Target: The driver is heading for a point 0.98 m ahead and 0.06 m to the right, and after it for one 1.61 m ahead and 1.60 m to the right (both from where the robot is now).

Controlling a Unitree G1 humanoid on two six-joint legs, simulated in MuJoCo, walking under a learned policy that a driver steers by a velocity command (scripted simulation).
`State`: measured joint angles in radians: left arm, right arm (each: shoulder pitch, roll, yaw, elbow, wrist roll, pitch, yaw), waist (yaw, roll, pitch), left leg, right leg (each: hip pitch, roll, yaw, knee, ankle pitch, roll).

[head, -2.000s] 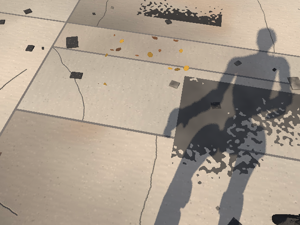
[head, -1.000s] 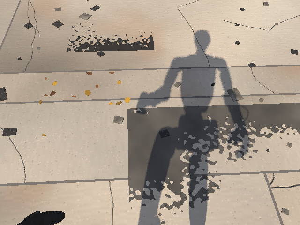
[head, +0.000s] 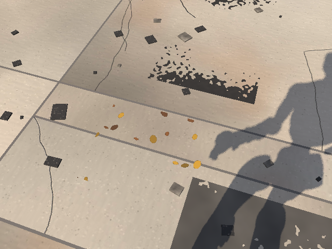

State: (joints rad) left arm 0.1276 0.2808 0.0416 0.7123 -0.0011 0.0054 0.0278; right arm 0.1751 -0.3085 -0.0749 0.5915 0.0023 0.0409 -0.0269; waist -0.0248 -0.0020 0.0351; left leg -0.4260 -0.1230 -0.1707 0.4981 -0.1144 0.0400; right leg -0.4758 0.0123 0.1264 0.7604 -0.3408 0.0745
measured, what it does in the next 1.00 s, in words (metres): walks ahead: right foot, then left foot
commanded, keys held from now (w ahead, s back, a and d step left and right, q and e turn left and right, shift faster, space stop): q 0.12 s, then no key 0.12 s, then w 0.16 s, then w+e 0.60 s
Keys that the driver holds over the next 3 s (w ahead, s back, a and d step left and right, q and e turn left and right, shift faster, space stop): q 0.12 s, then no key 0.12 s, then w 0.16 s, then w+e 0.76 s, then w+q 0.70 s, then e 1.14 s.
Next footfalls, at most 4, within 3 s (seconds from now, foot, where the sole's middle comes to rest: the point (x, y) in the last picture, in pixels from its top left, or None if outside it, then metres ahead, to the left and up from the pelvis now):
0.06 right None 0.08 -0.14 -0.77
0.48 left None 0.01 0.09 -0.77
0.90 right None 0.37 -0.14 -0.77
1.44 left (166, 187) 0.69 0.00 -0.77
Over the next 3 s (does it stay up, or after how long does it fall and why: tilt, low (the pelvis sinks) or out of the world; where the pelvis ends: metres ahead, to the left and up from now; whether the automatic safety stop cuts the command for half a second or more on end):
stays up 0.90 -0.14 0.01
